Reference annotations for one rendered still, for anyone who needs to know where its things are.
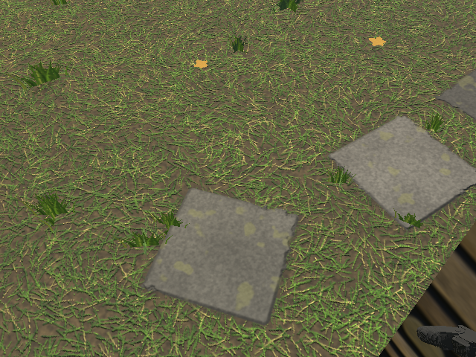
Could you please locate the right robot hand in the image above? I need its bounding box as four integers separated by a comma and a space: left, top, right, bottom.
417, 325, 476, 357

